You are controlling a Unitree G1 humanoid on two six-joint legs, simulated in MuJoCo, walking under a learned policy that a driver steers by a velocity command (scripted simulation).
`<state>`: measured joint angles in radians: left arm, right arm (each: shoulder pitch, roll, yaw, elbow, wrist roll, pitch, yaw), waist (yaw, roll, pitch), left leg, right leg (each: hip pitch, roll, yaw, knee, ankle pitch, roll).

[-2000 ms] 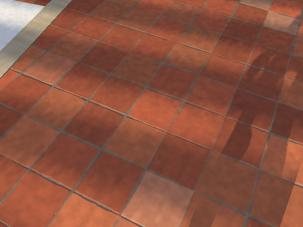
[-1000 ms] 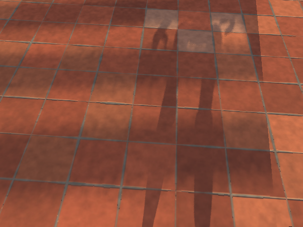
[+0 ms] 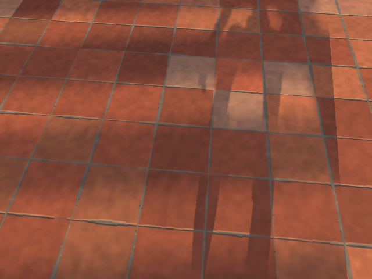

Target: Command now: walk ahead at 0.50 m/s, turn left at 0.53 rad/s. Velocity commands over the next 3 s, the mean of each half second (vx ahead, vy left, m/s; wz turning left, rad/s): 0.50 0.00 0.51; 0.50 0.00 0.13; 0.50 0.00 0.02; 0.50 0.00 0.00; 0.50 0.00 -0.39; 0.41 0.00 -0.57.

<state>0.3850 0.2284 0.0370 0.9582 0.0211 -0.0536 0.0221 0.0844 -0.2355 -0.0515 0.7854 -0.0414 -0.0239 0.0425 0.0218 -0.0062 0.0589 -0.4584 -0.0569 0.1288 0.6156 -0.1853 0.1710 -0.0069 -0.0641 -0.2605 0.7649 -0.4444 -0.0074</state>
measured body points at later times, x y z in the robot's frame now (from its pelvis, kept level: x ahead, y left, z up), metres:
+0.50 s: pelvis +0.28 -0.01 +0.01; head +0.31 +0.00 +0.46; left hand +0.44 +0.27 -0.08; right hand +0.32 -0.30 -0.12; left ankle +0.10 +0.05 -0.71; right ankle +0.42 -0.08 -0.72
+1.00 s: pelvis +0.53 +0.08 +0.02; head +0.55 +0.09 +0.46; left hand +0.40 +0.30 -0.13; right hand +0.81 -0.07 -0.07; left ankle +0.61 +0.19 -0.71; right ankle +0.43 -0.08 -0.71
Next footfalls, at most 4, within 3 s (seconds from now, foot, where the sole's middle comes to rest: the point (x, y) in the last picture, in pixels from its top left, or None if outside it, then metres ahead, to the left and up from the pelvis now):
0.50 right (216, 276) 0.46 -0.07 -0.75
1.00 left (140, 224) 0.64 0.21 -0.75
1.54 right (166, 150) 0.99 0.13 -0.75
2.10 left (112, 110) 1.22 0.40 -0.75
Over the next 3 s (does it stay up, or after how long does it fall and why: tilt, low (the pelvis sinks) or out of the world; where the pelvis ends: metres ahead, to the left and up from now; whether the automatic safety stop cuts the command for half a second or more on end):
stays up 1.52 0.29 0.03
